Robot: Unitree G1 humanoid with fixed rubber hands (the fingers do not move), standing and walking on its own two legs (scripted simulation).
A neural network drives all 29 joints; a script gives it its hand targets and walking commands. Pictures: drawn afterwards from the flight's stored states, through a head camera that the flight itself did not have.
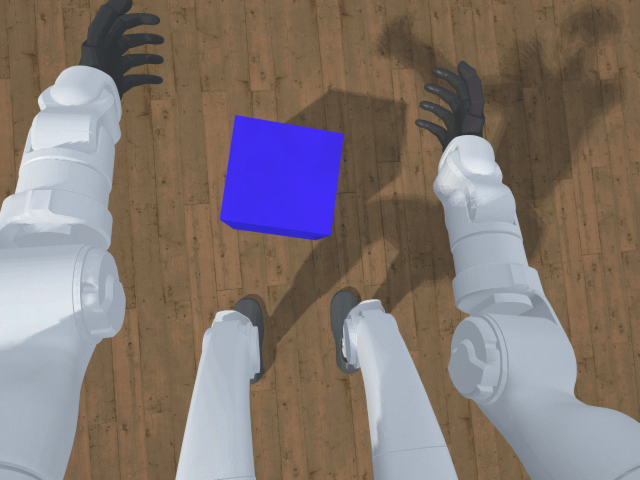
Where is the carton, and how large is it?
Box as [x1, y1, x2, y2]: [220, 115, 343, 239]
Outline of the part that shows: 235,115 220,219 233,228 310,239 317,239 330,234 343,134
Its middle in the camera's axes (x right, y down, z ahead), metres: -0.09 -0.11 +0.85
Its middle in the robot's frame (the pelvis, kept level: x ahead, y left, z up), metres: +0.49 +0.00 -0.52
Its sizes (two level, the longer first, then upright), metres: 0.210 0.200 0.250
